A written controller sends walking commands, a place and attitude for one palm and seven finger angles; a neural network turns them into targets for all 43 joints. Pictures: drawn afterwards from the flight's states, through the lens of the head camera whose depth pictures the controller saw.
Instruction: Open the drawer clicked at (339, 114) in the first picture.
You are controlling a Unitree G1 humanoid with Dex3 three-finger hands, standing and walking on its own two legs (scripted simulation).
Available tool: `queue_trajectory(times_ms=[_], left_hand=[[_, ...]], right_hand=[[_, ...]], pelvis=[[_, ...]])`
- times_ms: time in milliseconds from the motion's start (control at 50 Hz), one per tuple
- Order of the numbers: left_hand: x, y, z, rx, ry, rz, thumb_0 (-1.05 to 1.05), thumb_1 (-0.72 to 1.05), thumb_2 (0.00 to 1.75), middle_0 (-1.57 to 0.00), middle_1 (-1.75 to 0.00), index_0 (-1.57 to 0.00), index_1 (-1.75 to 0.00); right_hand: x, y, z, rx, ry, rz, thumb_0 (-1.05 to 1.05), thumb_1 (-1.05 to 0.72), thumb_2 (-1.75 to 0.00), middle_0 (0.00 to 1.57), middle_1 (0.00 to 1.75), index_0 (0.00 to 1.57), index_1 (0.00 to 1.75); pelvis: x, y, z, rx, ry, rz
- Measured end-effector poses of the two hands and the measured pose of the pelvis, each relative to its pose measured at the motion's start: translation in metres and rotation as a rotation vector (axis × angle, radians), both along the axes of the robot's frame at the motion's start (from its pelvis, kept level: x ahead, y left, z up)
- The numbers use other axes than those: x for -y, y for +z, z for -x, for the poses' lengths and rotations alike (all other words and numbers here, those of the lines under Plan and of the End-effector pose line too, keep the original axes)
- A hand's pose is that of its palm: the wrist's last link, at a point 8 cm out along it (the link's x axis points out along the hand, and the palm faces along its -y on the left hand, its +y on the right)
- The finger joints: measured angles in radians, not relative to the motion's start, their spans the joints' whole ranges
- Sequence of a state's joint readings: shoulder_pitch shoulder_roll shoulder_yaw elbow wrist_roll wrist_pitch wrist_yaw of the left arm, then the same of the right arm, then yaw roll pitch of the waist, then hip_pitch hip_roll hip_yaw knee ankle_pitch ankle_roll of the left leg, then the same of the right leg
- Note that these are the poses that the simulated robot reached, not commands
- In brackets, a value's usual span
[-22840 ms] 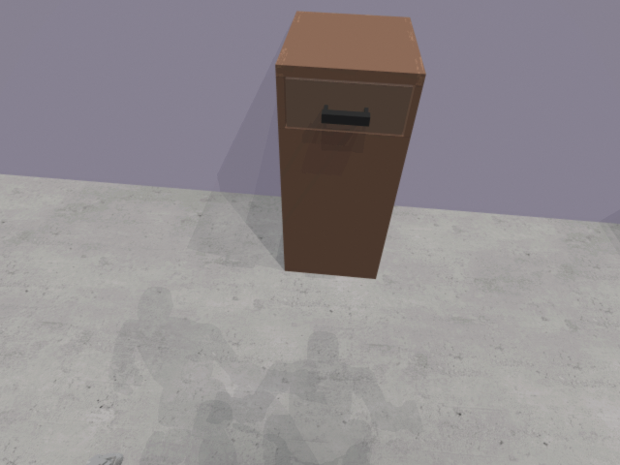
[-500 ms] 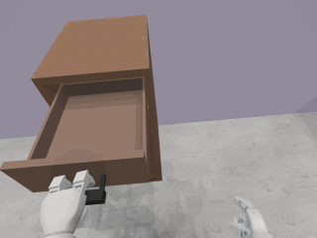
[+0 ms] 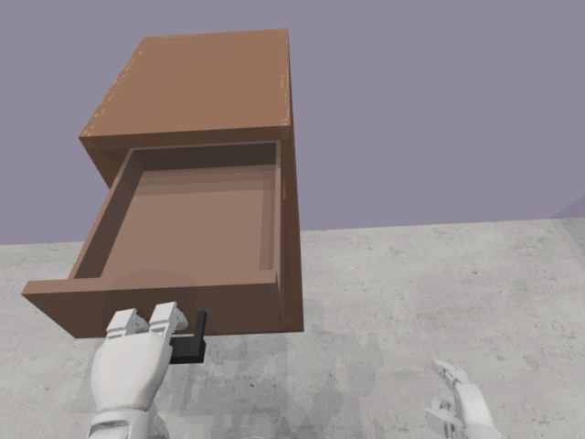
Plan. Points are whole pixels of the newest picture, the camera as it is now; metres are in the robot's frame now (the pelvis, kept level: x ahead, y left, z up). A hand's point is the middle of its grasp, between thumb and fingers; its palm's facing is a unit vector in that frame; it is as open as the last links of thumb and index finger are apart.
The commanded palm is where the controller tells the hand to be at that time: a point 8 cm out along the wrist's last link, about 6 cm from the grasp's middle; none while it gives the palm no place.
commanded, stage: lift the hand off the handle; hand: left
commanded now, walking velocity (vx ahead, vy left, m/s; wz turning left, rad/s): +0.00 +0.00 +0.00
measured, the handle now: (159, 335) +0.24 +0.22 +0.02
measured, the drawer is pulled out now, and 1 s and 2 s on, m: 0.30 0.29 0.29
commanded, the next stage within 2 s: draw the hand back to the body in 1.38 s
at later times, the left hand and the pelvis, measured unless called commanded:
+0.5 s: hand (138, 351) +0.20 +0.23 +0.05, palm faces +0.08 -0.12 -0.99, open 13.5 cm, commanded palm +0.18 +0.21 +0.11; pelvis +0.00 +0.01 +0.02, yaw +0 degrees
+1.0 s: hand (128, 305) +0.23 +0.22 +0.13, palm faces +0.16 -0.13 -0.98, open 13.8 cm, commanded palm +0.19 +0.21 +0.18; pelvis +0.01 +0.01 +0.03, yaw +0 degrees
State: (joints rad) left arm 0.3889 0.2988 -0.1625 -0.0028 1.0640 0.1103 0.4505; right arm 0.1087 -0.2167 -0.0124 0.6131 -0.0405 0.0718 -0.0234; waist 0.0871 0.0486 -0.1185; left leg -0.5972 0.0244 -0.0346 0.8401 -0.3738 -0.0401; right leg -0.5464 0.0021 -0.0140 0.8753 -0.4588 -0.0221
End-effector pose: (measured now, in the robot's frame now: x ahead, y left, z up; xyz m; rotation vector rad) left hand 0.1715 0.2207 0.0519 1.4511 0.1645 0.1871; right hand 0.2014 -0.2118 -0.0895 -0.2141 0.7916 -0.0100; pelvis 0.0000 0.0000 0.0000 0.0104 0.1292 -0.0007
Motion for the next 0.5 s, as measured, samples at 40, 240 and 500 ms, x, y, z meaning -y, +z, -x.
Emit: queue_trajectory(times_ms=[40, 240, 500], left_hand=[[0.0, 0.0, -0.001, 0.005, 0.0, -0.003, 0.0, -0.49, 0.31, -0.33, -1.2, -0.34, -1.24], [-0.002, 0.008, -0.01, -0.006, 0.001, -0.001, 0.0, -0.49, 0.31, -0.33, -1.2, -0.39, -1.25], [-0.007, 0.05, -0.007, 0.054, 0.003, 0.015, 0.0, -0.49, 0.31, -0.33, -1.2, -0.39, -1.22]], right_hand=[[0.0, -0.002, 0.002, -0.007, -0.003, 0.002, 0.01, -0.91, -0.9, 0.2, 0.3, 0.2, 0.3], [-0.002, -0.001, 0.011, -0.013, -0.037, -0.012, 0.01, -0.91, -0.9, 0.2, 0.3, 0.2, 0.3], [-0.01, 0.017, -0.001, 0.034, -0.016, -0.03, 0.01, -0.91, -0.9, 0.2, 0.3, 0.2, 0.29]], pelvis=[[0.0, 0.0, 0.001, 0.0, 0.001, 0.0], [-0.002, 0.004, 0.003, 0.018, -0.004, -0.001], [-0.008, 0.015, -0.001, 0.07, -0.008, 0.0]])
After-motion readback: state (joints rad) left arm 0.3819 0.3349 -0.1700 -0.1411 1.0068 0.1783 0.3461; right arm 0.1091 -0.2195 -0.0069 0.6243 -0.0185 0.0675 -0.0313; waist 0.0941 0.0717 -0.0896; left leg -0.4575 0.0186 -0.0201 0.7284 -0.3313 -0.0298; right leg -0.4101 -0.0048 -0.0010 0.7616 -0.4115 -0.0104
